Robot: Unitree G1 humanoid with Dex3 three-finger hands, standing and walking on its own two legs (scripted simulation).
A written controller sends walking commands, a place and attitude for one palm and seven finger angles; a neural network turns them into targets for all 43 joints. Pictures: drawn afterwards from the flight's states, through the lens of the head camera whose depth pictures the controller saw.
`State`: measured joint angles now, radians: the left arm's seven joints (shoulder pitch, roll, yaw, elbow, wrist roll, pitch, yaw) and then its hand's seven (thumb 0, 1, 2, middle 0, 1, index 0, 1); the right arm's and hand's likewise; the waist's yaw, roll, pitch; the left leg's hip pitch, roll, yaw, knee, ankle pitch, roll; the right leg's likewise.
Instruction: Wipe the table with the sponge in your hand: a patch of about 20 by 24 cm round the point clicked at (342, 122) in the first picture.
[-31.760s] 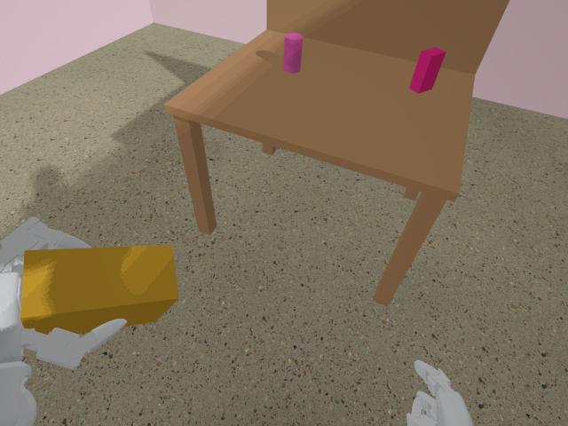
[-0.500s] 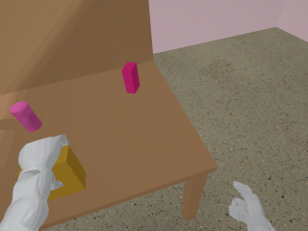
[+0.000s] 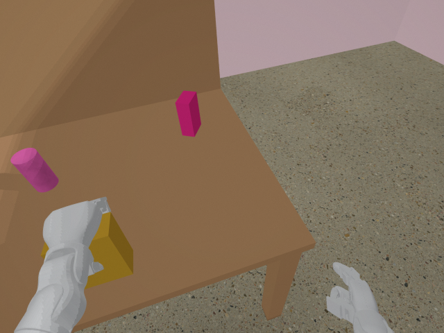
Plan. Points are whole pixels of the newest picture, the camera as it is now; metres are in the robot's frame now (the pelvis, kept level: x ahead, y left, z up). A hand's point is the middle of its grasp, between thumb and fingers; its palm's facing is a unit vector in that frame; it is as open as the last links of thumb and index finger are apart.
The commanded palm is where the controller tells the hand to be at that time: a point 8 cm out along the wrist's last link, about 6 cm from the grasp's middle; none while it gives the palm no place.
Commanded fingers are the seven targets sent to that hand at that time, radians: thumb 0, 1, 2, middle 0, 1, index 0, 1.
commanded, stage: move the sponge above the wiping area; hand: left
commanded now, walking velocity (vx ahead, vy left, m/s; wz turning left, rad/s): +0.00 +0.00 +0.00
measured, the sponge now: (97, 258) +0.23 +0.30 -0.02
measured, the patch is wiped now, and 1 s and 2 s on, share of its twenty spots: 0.00 0.00 0.00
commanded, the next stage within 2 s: lower the sponge onto the table in 1.28 s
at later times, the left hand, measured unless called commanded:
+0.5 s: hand (96, 241) +0.26 +0.30 +0.01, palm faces -0.10 -0.09 -0.99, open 10.2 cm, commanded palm +0.23 +0.29 +0.08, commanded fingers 0.00 0.10 1.30 -1.20 -1.60 -1.20 -1.60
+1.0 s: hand (105, 237) +0.27 +0.28 +0.01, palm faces -0.06 -0.07 -1.00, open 10.2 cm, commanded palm +0.24 +0.28 +0.07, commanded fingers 0.00 0.10 1.30 -1.20 -1.60 -1.20 -1.60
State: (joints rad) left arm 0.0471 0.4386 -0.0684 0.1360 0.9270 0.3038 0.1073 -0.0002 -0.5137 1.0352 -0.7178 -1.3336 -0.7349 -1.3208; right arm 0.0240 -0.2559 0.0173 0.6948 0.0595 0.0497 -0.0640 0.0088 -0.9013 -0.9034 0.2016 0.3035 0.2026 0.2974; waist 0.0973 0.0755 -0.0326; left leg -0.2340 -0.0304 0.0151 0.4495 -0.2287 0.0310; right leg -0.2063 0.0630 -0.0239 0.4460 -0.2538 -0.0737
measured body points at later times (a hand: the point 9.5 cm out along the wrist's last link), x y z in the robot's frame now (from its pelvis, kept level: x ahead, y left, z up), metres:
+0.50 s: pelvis +0.00 +0.01 +0.00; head +0.00 -0.02 +0.45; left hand +0.26 +0.30 +0.07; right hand +0.22 -0.21 -0.10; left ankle +0.00 +0.10 -0.74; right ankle -0.01 -0.07 -0.74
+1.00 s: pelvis +0.00 +0.01 +0.00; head +0.00 -0.02 +0.45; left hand +0.27 +0.28 +0.07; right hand +0.21 -0.22 -0.10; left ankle +0.00 +0.10 -0.74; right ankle -0.01 -0.07 -0.74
